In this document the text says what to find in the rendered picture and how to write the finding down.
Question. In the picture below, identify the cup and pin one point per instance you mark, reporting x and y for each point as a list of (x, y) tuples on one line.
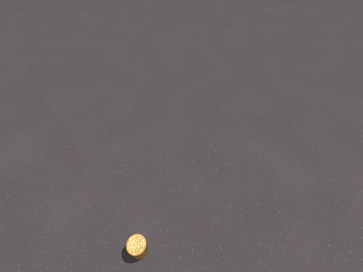
[(136, 246)]

